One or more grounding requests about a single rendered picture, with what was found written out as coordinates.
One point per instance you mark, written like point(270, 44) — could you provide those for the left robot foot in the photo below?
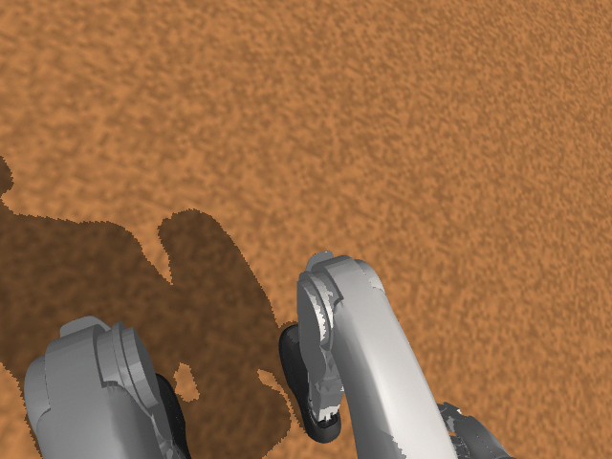
point(175, 416)

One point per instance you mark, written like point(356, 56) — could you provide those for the right robot hand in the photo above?
point(473, 441)

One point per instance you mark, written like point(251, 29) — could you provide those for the right robot foot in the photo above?
point(296, 376)

